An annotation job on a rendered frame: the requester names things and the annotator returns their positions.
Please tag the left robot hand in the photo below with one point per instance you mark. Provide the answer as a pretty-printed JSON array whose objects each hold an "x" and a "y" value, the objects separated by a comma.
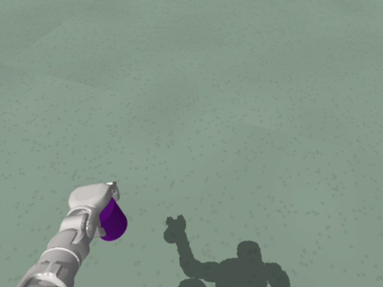
[{"x": 96, "y": 196}]

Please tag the left robot arm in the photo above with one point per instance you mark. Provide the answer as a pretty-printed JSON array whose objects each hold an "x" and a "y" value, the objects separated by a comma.
[{"x": 65, "y": 252}]

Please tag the can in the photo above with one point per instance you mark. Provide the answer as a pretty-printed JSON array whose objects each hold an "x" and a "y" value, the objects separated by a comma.
[{"x": 113, "y": 221}]

